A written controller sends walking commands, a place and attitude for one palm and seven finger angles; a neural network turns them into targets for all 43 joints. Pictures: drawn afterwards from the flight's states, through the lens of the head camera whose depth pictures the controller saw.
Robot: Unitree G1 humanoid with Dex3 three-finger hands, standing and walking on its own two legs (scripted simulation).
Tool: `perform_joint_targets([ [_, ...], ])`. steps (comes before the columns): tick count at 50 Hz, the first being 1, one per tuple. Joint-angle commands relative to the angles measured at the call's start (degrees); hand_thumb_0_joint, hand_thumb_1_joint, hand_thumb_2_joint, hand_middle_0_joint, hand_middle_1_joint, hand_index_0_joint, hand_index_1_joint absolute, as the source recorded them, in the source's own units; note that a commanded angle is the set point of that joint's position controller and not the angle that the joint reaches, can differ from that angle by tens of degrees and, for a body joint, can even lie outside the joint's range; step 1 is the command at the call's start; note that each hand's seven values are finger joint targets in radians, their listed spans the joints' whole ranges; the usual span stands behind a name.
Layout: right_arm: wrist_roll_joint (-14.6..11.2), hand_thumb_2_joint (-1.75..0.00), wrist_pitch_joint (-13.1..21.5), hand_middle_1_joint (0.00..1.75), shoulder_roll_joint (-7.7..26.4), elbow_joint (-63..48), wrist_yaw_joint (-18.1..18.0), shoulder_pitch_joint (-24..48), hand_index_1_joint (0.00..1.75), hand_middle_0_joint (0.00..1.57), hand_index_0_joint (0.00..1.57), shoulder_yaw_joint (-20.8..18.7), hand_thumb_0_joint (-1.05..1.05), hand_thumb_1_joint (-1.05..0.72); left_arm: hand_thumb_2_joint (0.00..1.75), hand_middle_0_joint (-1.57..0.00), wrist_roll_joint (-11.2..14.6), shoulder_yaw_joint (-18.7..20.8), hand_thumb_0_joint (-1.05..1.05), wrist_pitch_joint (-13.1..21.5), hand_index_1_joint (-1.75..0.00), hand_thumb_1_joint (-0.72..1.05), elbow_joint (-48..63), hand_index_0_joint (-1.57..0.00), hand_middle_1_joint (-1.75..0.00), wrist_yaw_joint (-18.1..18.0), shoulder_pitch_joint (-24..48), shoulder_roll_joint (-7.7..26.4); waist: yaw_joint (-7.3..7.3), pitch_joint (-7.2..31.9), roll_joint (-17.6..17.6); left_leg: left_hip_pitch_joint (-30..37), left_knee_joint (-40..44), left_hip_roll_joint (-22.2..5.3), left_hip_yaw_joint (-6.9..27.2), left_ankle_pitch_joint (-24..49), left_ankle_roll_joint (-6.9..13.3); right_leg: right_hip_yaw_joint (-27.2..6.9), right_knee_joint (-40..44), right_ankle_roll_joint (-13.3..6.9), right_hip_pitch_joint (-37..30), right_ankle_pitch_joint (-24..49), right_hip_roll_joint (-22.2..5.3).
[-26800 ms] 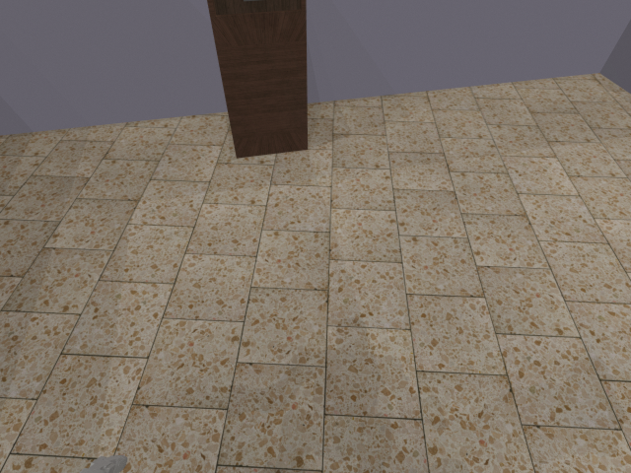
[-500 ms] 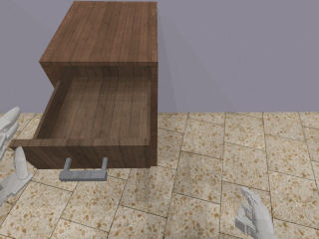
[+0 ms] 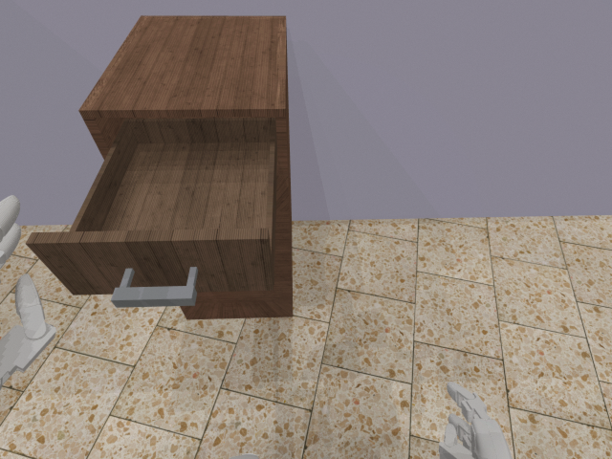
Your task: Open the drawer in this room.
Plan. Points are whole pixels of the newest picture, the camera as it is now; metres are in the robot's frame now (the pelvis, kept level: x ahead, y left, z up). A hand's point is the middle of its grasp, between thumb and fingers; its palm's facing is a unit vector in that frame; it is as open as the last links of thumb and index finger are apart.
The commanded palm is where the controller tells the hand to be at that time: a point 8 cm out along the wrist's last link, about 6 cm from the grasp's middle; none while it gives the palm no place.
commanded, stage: step back with the hand held close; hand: left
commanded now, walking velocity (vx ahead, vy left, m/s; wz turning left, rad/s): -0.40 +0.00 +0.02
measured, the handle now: (158, 285) +0.35 +0.24 +0.00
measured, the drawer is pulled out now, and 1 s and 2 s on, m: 0.30 0.30 0.30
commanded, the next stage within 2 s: stop stepping back and stand still in 0.24 s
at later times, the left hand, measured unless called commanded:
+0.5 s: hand out of the picture +0.07 +0.21 +0.18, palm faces +0.39 -0.79 -0.48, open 7.4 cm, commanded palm +0.01 +0.26 +0.19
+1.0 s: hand out of the picture +0.02 +0.22 +0.17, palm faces +0.44 -0.78 -0.45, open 7.4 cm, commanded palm -0.05 +0.25 +0.19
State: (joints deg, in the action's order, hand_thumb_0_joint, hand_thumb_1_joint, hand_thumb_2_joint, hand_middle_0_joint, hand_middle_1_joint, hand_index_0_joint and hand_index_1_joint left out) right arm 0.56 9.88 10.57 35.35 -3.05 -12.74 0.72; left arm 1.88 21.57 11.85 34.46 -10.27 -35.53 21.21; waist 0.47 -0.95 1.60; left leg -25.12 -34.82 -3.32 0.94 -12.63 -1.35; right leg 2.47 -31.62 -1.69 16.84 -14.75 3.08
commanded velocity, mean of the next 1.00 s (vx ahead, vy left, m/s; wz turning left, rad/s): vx -0.02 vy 0.03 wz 0.00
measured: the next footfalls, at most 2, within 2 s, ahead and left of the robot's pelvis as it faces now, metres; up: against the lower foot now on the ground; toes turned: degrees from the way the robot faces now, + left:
left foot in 0.26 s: -0.04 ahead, +0.14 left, +0.00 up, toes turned +4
right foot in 0.48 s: -0.08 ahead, -0.11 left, +0.00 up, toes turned +3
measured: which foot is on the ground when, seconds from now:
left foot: up 0.00-0.24, down 0.26-0.50, up 0.52-0.72, down 0.74-1.00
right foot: down 0.00-0.28, up 0.30-0.46, down 0.48-1.00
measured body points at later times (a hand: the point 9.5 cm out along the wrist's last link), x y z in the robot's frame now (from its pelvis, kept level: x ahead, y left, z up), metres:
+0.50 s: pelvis -0.12 -0.02 +0.00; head -0.10 -0.02 +0.45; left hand +0.04 +0.25 +0.20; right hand +0.07 -0.23 -0.08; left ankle -0.08 +0.14 -0.73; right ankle -0.10 -0.11 -0.73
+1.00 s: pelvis -0.16 -0.03 +0.01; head -0.17 -0.04 +0.46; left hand -0.01 +0.25 +0.20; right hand +0.00 -0.27 -0.09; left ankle -0.18 +0.08 -0.72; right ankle -0.12 -0.11 -0.73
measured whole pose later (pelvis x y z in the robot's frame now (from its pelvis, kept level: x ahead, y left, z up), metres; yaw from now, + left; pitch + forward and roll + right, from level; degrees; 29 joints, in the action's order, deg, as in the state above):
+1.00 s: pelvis -0.16 -0.03 +0.01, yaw +4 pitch +0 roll +0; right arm -0.4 6.3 12.9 37.4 -3.1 -15.1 -1.2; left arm 0.7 19.7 12.1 28.7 -9.1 -34.9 19.8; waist 1.4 2.5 1.2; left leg -16.0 -37.2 -0.3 -1.0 -22.0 1.1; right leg 4.6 -29.9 -4.1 17.3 -13.0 1.8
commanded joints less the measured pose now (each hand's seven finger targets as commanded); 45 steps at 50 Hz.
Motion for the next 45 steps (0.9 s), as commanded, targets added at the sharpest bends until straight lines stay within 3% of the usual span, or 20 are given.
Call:
perform_joint_targets([
  [1,-1.6,-0.90,1.5,0.30,7.2,-8.3,0.1,6.0,0.30,0.20,0.20,-4.6,0.00,-0.90,0.90,-0.20,0.5,6.7,0.00,2.6,-0.30,0.90,8.3,-0.20,-0.30,0.0,0.8,10.5,-0.48,8.0,-13.0,-2.3,-28.2,4.4,1.6,-15.3,-0.3,-22.7,16.3,-10.2,-0.8,20.3,-25.5],
  [4,-0.8,-0.90,-0.5,0.30,3.6,-9.6,-0.9,9.6,0.30,0.20,0.20,-2.1,0.00,-0.90,0.90,-0.20,-0.5,7.6,0.00,3.5,-0.30,0.90,7.2,-0.20,-0.30,-0.3,-2.2,9.4,0.10,8.5,-9.4,-2.6,-21.7,3.0,-0.9,-15.4,-1.1,-12.2,9.9,-8.0,-5.4,39.1,-19.8],
  [10,-0.4,-0.90,-3.3,0.30,5.8,-9.7,-1.7,7.2,0.30,0.20,0.20,-2.8,0.00,-0.90,0.90,-0.20,-0.8,6.7,0.00,3.0,-0.30,0.90,11.1,-0.20,-0.30,-0.3,-3.5,9.9,0.57,10.5,-7.3,7.8,11.2,3.0,-3.7,-5.6,0.8,-9.5,8.9,-3.5,-8.3,29.9,-15.0],
  [11,-0.5,-0.90,-3.6,0.30,6.6,-10.4,-1.9,6.4,0.30,0.20,0.20,-3.2,0.00,-0.90,0.90,-0.20,-0.4,6.0,0.00,3.6,-0.30,0.90,14.0,-0.20,-0.30,0.0,-2.2,9.8,0.69,10.6,-2.9,10.4,17.0,0.7,-2.3,3.5,1.3,-6.9,5.0,-0.8,-8.1,26.2,-12.0],
  [12,-0.6,-0.90,-3.2,0.30,8.5,-11.0,-1.8,6.8,0.30,0.20,0.20,-4.4,0.00,-0.90,0.90,-0.20,-0.4,6.4,0.00,4.5,-0.30,0.90,16.2,-0.20,-0.30,0.2,-0.8,10.9,-0.46,11.3,6.5,11.2,17.2,-8.0,6.5,17.0,4.3,-4.5,0.3,2.0,-4.8,17.7,-7.2],
  [13,-0.9,-0.90,-2.2,0.30,8.6,-11.5,-1.2,6.1,0.30,0.20,0.20,-5.1,0.00,-0.90,0.90,-0.20,-0.5,7.5,0.00,4.9,-0.30,0.90,16.8,-0.20,-0.30,0.5,-1.4,11.7,-1.09,12.6,9.2,14.3,14.6,-13.5,7.8,28.7,5.9,-2.4,-4.6,2.7,-0.1,5.6,-4.8],
  [14,-1.8,-0.90,-1.0,0.30,8.9,-11.5,-0.6,4.9,0.30,0.20,0.20,-6.1,0.00,-0.90,0.90,-0.20,0.4,7.2,0.00,4.6,-0.30,0.90,15.2,-0.20,-0.30,1.0,-3.6,10.5,-0.82,13.5,7.8,16.6,12.7,-14.2,5.1,32.5,6.4,-2.2,-8.9,2.7,2.9,-1.1,-3.1],
  [15,-0.5,-0.90,0.3,0.30,7.3,-11.1,-0.7,6.3,0.30,0.20,0.20,-5.5,0.00,-0.90,0.90,-0.20,0.7,9.4,0.00,4.8,-0.30,0.90,17.4,-0.20,-0.30,1.0,-3.3,12.1,-0.51,13.8,18.1,14.7,15.0,-15.8,7.0,33.2,8.0,-2.1,-16.8,2.5,6.8,-10.0,-3.1],
  [18,-0.4,-0.90,1.9,0.30,7.2,-8.3,-0.3,4.1,0.30,0.20,0.20,-5.1,0.00,-0.90,0.90,-0.20,0.5,5.5,0.00,3.7,-0.30,0.90,15.3,-0.20,-0.30,0.8,-2.4,7.2,0.49,7.3,10.5,15.2,12.5,-14.2,4.4,35.3,8.8,-2.8,-20.5,2.8,9.0,-10.8,-2.2],
  [22,-1.7,-0.90,1.4,0.30,8.5,-9.9,0.0,6.0,0.30,0.20,0.20,-3.4,0.00,-0.90,0.90,-0.20,0.3,5.2,0.00,1.6,-0.30,0.90,11.4,-0.20,-0.30,0.5,-1.0,7.7,-0.07,3.1,6.3,3.3,11.4,-9.0,1.9,-2.7,5.5,-0.4,4.9,3.3,-6.6,-2.2,-4.1],
  [23,-1.8,-0.90,0.8,0.30,8.3,-10.2,-0.1,6.5,0.30,0.20,0.20,-3.4,0.00,-0.90,0.90,-0.20,-0.2,5.1,0.00,1.8,-0.30,0.90,11.7,-0.20,-0.30,0.6,1.5,8.7,0.46,2.0,0.6,0.6,8.0,-4.5,-0.6,-14.2,3.7,-2.9,11.3,2.6,-8.4,-0.9,-6.3],
  [25,-1.1,-0.90,-0.4,0.30,7.5,-10.6,-0.4,7.3,0.30,0.20,0.20,-3.1,0.00,-0.90,0.90,-0.20,-0.1,8.0,0.00,1.3,-0.30,0.90,11.0,-0.20,-0.30,0.3,3.9,12.4,0.19,2.4,-10.9,2.1,-12.7,3.5,-2.1,-15.0,1.0,-26.1,24.6,-5.3,5.0,-20.4,-21.8],
  [26,-1.6,-0.90,-0.9,0.30,7.3,-8.9,-0.5,5.5,0.30,0.20,0.20,-3.9,0.00,-0.90,0.90,-0.20,0.1,6.2,0.00,1.1,-0.30,0.90,8.9,-0.20,-0.30,0.4,3.1,10.2,0.27,4.1,-13.3,2.6,-21.3,3.5,-0.4,-12.0,1.1,-26.5,24.4,-5.3,4.6,-21.2,-22.0],
  [30,-0.7,-0.90,-1.9,0.30,6.7,-9.4,-1.4,7.8,0.30,0.20,0.20,-2.8,0.00,-0.90,0.90,-0.20,0.1,5.4,0.00,1.7,-0.30,0.90,7.5,-0.20,-0.30,0.4,0.4,9.0,0.90,3.9,-8.8,4.4,-13.8,2.8,-2.2,-8.7,1.3,-14.3,22.4,-4.3,4.1,-15.7,-18.0],
  [33,-0.4,-0.90,-1.2,0.30,7.1,-9.1,-1.7,6.1,0.30,0.20,0.20,-2.8,0.00,-0.90,0.90,-0.20,-1.2,4.7,0.00,2.1,-0.30,0.90,7.3,-0.20,-0.30,-0.1,-1.3,8.7,0.29,4.7,-11.0,9.1,2.2,3.7,-4.5,-11.2,3.4,-14.1,23.1,-3.7,0.8,-16.9,-17.3],
  [35,-0.4,-0.90,-0.6,0.30,7.6,-9.4,-1.8,4.8,0.30,0.20,0.20,-2.9,0.00,-0.90,0.90,-0.20,-1.3,3.7,0.00,2.3,-0.30,0.90,9.0,-0.20,-0.30,-0.3,-1.7,8.3,0.78,4.5,-5.4,13.8,14.5,2.9,-4.7,-8.9,4.5,-12.4,19.3,-2.4,-0.5,-15.7,-14.6],
  [38,-0.2,-0.90,0.0,0.30,10.6,-11.1,-1.3,4.4,0.30,0.20,0.20,-4.3,0.00,-0.90,0.90,-0.20,-1.2,4.8,0.00,4.0,-0.30,0.90,12.8,-0.20,-0.30,-0.3,0.5,9.8,-0.34,5.9,8.9,11.6,20.4,-7.8,9.3,-9.5,8.6,-3.0,0.3,1.5,-3.0,-4.5,-4.3],
  [40,-0.6,-0.90,0.1,0.30,8.6,-10.1,-1.3,5.0,0.30,0.20,0.20,-3.5,0.00,-0.90,0.90,-0.20,-1.4,6.6,0.00,3.7,-0.30,0.90,12.1,-0.20,-0.30,-0.3,1.0,10.8,0.26,2.5,12.4,2.5,25.7,-10.0,12.2,-26.7,8.9,-0.5,-5.7,2.1,-2.8,-7.0,-3.4],
  [43,-0.8,-0.90,0.4,0.30,9.2,-8.6,-1.6,5.1,0.30,0.20,0.20,-3.4,0.00,-0.90,0.90,-0.20,-1.2,4.4,0.00,3.0,-0.30,0.90,5.7,-0.20,-0.30,-0.1,0.9,8.2,0.75,-2.3,3.7,-2.3,18.3,-7.0,7.0,-16.4,7.5,-1.4,2.5,1.8,-6.8,-2.3,-4.2],
  [45,-0.6,-0.90,0.2,0.30,9.5,-8.2,-1.5,5.2,0.30,0.20,0.20,-3.9,0.00,-0.90,0.90,-0.20,-0.9,4.7,0.00,3.4,-0.30,0.90,4.6,-0.20,-0.30,0.2,2.8,8.6,1.21,-2.3,-3.5,-1.7,10.7,-1.6,2.8,-13.0,5.1,-11.0,10.7,-0.5,-5.2,-6.0,-8.5],
])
